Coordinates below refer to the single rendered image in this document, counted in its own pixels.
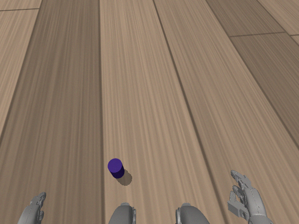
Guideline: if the right robot arm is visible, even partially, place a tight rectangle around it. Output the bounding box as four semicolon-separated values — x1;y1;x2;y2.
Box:
248;215;273;224

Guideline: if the can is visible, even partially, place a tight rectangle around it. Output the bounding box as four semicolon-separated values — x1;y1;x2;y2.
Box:
107;158;125;179

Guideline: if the left robot hand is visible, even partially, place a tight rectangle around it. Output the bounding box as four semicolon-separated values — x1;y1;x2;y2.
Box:
17;192;46;224

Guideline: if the right robot hand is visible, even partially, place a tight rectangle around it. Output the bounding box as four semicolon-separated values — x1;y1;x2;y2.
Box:
228;170;267;221

